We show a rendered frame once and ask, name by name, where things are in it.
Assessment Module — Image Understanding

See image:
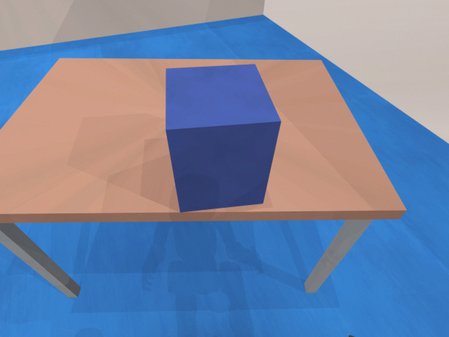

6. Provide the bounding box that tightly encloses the carton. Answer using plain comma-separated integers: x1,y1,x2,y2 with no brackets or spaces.
166,64,281,213

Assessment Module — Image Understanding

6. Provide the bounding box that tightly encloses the table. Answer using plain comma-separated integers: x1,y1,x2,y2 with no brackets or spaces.
0,58,407,298

